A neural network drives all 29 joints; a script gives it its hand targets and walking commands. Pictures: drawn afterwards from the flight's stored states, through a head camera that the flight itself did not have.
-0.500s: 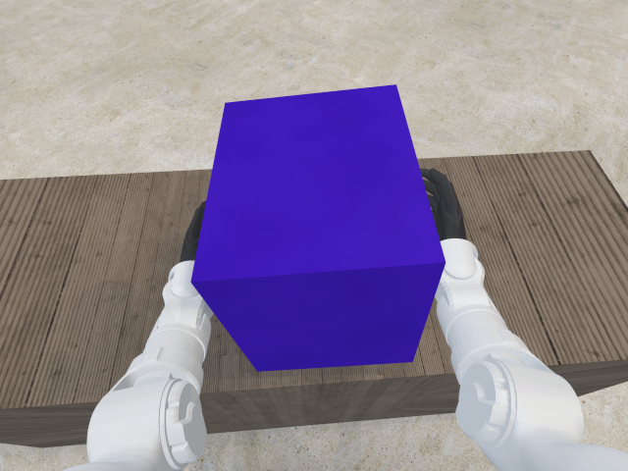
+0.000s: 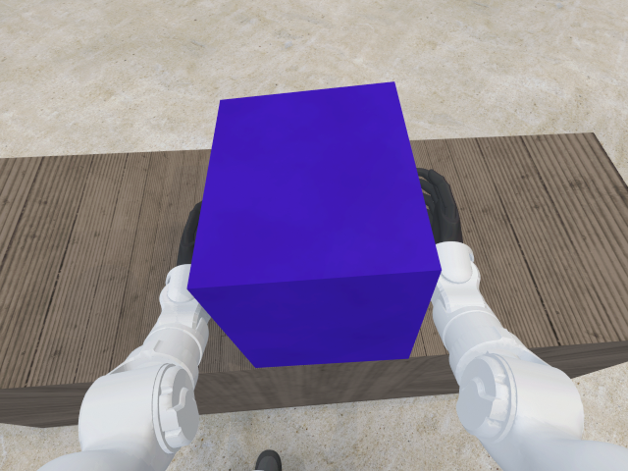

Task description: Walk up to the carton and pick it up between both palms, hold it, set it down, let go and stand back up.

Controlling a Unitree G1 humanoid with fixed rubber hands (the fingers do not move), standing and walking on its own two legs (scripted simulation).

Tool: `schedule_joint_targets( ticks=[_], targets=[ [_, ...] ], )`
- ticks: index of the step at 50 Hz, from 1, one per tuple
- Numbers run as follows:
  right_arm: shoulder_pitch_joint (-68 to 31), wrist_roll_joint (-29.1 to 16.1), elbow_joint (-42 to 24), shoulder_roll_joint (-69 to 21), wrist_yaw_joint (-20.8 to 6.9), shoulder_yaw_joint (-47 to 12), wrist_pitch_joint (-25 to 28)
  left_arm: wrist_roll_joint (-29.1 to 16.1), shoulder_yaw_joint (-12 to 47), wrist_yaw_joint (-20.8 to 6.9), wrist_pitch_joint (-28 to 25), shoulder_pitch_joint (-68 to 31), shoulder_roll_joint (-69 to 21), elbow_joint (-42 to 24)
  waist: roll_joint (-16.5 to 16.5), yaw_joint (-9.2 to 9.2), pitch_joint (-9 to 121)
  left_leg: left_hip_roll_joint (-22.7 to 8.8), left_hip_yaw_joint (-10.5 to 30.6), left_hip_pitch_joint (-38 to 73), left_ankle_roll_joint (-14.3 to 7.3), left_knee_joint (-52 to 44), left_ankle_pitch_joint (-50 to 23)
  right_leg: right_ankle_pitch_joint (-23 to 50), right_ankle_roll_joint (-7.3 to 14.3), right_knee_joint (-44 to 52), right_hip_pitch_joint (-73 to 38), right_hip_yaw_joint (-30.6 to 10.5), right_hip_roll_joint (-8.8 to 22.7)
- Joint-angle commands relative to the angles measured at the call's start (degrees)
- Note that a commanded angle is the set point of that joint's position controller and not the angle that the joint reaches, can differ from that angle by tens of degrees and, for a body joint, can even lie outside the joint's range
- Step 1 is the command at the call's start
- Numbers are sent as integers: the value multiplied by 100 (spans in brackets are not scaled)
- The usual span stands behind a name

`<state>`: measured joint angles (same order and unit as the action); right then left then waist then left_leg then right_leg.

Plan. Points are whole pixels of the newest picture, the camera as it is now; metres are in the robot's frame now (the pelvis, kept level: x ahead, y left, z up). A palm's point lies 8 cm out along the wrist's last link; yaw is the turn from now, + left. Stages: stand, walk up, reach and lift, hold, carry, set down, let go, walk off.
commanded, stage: set down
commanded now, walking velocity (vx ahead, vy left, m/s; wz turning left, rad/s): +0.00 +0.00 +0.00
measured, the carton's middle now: (319, 236) +0.44 +0.03 -0.04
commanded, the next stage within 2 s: none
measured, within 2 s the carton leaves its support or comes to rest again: rests again in 0.94 s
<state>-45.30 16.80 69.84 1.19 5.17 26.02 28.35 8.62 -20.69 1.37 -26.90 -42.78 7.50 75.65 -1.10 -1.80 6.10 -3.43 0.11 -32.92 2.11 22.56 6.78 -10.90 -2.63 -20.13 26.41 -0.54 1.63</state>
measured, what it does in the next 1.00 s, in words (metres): stands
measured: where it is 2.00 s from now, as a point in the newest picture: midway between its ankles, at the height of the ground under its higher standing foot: outside the picture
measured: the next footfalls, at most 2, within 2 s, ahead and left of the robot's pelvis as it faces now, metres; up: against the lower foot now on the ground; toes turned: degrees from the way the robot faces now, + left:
none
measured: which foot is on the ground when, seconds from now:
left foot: down 0.00-1.00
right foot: down 0.00-1.00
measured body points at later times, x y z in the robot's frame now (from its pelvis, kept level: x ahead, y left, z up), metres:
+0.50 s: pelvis +0.00 +0.00 +0.00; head +0.10 +0.00 +0.44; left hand +0.40 +0.19 -0.01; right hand +0.43 -0.15 +0.01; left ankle +0.02 +0.14 -0.74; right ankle -0.03 -0.15 -0.74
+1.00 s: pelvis +0.00 +0.00 -0.01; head +0.12 +0.01 +0.43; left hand +0.40 +0.19 -0.02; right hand +0.42 -0.15 +0.00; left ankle +0.02 +0.14 -0.74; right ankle -0.03 -0.15 -0.74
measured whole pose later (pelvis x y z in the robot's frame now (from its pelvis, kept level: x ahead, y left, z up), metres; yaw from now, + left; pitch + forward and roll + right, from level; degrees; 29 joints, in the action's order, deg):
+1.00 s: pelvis +0.00 +0.00 -0.01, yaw -1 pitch +20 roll -1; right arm -43.4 18.0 69.9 2.0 3.0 29.7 32.1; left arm 10.8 -25.5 0.4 -34.0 -43.8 5.3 76.6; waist -0.4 -2.2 6.4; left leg -3.7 -0.4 -38.2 1.7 26.9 8.7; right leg -12.5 -2.9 -24.2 31.8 -1.1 1.5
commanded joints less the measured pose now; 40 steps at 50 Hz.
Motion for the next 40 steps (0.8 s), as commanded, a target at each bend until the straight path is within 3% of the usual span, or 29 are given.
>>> schedule_joint_targets(
  ticks=[1,2,3,5,7,8,12,14,16,21,22,24,26,29,30,31,33,34,38,39,40],
  targets=[
    [-2402,858,266,-3172,-1090,-859,-81,527,1047,-630,-453,-3625,-2869,-716,456,-25,3012,170,-672,1874,165,166,-1692,779,272,85,-622,656,-255],
    [-2357,944,427,-3143,-1114,-761,-93,580,1051,-617,-426,-3637,-2915,-738,522,30,3018,146,-618,2038,186,134,-1706,643,293,109,-402,688,-265],
    [-2373,900,368,-3052,-1145,-735,-136,561,1005,-587,-385,-3629,-2815,-652,560,-65,2827,156,-663,1998,180,152,-1565,466,320,135,-268,687,-276],
    [-2349,967,392,-2979,-1176,-577,-172,554,1022,-518,-357,-3702,-2842,-788,568,21,2993,124,-607,2140,220,105,-1537,416,348,178,-147,716,-292],
    [-2170,956,467,-3033,-1198,-569,-208,675,891,-499,-320,-3411,-2820,-757,564,-99,2970,149,-649,2117,173,118,-1508,366,336,180,-122,662,-261],
    [-2174,991,422,-2909,-1206,-465,-239,676,906,-504,-293,-3426,-2840,-691,506,-30,2994,142,-618,2120,185,99,-1501,365,349,187,-80,685,-285],
    [-2126,1031,383,-2895,-1223,-509,-309,657,831,-486,-258,-3334,-2769,-684,433,-78,2925,147,-657,2000,84,59,-1344,252,311,201,-124,650,-240],
    [-2130,1114,269,-2956,-1220,-534,-364,728,645,-532,-226,-3287,-2602,-586,245,-104,2807,163,-712,1799,13,27,-1129,237,250,185,-296,606,-232],
    [-2156,1135,138,-3032,-1204,-492,-277,596,814,-506,-279,-3265,-2775,-759,316,-54,3077,160,-683,1911,39,91,-1333,431,272,143,-266,631,-241],
    [-1983,1216,97,-3216,-1133,-696,-261,655,617,-588,-382,-2954,-2701,-463,-139,-118,2891,170,-679,1833,-61,184,-1662,884,175,49,-500,570,-224],
    [-2053,1270,138,-3184,-1134,-600,-276,664,638,-616,-351,-3054,-2682,-377,-19,-72,2837,187,-694,1710,-55,165,-1491,772,180,58,-519,537,-214],
    [-2027,1290,118,-3207,-1109,-643,-270,673,457,-699,-396,-2984,-2505,-156,-227,-137,2732,210,-699,1415,-164,148,-1272,813,103,33,-713,467,-130],
    [-2037,1322,148,-3350,-1075,-716,-253,704,505,-739,-424,-2974,-2580,-248,-234,-30,2598,245,-717,1194,-160,182,-1204,1000,99,-55,-973,448,-131],
    [-1980,1263,160,-3398,-1035,-822,-160,706,430,-782,-528,-2837,-2499,-96,-323,-79,2558,274,-723,1022,-184,248,-1357,1414,45,-190,-990,408,-117],
    [-1891,1232,181,-3452,-1020,-956,-165,764,328,-797,-523,-2760,-2488,-66,-378,-169,2649,261,-710,1000,-207,221,-1441,1660,-1,-231,-1209,355,-83],
    [-1857,1244,254,-3491,-995,-961,-133,722,388,-796,-573,-2827,-2465,-83,-283,-80,2714,278,-731,844,-197,264,-1454,1975,-26,-395,-1333,308,-26],
    [-1951,1050,378,-3466,-980,-1096,-67,796,326,-837,-532,-2644,-2524,131,-326,-188,2523,281,-680,814,-193,267,-1564,2211,-50,-430,-1396,274,-45],
    [-1898,1083,398,-3466,-969,-1079,-28,807,397,-884,-577,-2575,-2560,165,-225,-139,2505,290,-672,788,-171,313,-1595,2260,-36,-432,-1405,304,-33],
    [-1904,954,467,-3359,-968,-1000,157,737,642,-798,-650,-2584,-2742,-4,87,-49,2725,262,-627,1229,-10,495,-2059,1873,78,-393,-811,452,-175],
    [-1826,903,519,-3352,-984,-1118,185,819,489,-780,-651,-2366,-2713,40,35,-180,2562,255,-634,1267,-15,545,-2198,1969,101,-373,-758,406,-187],
    [-1868,925,553,-3325,-989,-1051,248,808,600,-743,-662,-2471,-2699,-26,168,-86,2626,231,-606,1281,42,576,-2239,1823,142,-414,-637,476,-223]
  ],
)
